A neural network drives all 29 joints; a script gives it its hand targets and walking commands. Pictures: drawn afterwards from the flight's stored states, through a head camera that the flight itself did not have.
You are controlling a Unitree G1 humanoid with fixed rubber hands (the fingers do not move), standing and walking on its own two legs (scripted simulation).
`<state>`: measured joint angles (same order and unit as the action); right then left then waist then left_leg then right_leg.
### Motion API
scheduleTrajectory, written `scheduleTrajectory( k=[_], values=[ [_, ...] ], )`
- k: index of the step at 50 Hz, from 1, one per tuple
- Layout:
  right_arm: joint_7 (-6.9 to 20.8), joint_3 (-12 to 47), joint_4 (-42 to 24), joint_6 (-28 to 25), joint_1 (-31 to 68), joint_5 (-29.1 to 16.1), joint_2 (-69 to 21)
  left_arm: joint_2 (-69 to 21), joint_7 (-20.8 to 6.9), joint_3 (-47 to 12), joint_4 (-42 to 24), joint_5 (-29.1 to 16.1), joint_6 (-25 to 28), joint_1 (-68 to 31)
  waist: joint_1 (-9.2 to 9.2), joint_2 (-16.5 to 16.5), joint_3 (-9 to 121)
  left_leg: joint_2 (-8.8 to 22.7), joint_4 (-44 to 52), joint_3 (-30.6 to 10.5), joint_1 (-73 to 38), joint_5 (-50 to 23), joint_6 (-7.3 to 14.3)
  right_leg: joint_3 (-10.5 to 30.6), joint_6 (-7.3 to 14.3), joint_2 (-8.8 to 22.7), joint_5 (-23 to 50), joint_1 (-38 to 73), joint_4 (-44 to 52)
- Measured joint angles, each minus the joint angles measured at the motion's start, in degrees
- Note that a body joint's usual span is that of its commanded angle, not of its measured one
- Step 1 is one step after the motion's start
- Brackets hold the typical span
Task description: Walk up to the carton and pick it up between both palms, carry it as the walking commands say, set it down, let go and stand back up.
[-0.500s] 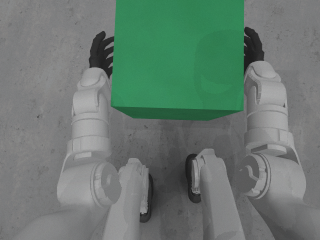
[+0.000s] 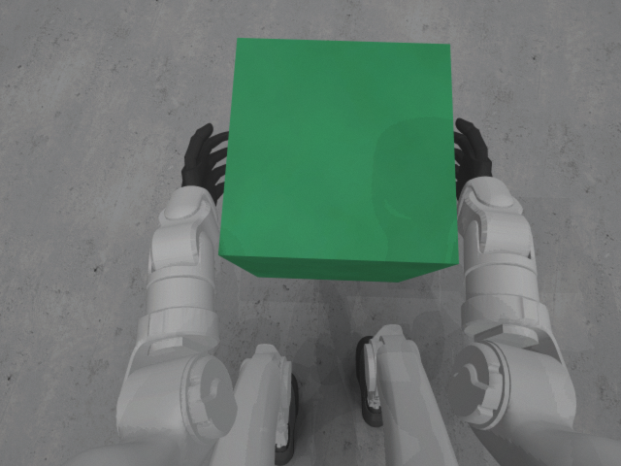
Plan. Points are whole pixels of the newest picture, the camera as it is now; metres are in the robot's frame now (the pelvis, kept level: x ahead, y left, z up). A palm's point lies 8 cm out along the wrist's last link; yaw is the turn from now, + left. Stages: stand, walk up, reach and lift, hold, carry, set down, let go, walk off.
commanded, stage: reach and lift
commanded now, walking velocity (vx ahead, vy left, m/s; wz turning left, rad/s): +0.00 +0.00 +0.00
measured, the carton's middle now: (333, 184) +0.48 -0.04 -0.12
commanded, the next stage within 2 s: none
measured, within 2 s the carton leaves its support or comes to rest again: neither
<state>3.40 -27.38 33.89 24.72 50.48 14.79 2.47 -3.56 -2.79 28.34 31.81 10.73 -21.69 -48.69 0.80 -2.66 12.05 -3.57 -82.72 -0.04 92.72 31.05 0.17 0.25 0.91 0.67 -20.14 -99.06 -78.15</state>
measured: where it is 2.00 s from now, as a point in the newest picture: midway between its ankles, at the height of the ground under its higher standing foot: (328, 414)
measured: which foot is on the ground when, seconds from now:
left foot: down 0.00-1.00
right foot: down 0.00-1.00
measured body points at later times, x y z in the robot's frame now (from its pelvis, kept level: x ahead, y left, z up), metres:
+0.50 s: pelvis +0.02 +0.00 +0.06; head +0.21 -0.03 +0.47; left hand +0.45 +0.13 +0.02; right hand +0.44 -0.21 +0.00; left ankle +0.04 +0.11 -0.56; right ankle +0.11 -0.11 -0.56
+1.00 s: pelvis +0.03 +0.00 +0.12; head +0.18 -0.03 +0.55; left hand +0.43 +0.14 +0.09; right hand +0.42 -0.20 +0.07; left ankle +0.04 +0.11 -0.56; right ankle +0.11 -0.11 -0.56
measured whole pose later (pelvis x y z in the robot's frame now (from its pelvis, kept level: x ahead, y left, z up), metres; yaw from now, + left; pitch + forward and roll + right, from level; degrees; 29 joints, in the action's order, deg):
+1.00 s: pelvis +0.03 +0.00 +0.12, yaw -1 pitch +25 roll +1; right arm 4.9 -24.3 26.6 24.6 32.2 16.2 -3.0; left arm -8.3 -6.1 26.0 24.7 13.6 -21.6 -30.1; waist 0.3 -2.6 7.7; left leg -2.9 -50.9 -1.4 54.3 22.0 0.4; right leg 0.2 0.8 0.0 -12.9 -60.2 -47.7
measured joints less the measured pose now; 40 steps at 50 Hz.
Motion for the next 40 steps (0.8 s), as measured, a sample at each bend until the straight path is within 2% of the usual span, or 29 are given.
scheduleTrajectory(
  k=[40],
  values=[
    [0.97,2.75,-6.11,-0.53,-14.95,0.88,-4.67,-3.71,-2.67,-2.01,-6.03,1.80,0.62,15.44,-0.47,0.15,-2.81,0.66,25.02,-1.22,-29.38,-6.95,0.03,-0.12,0.08,-0.70,5.49,29.78,23.98]
  ],
)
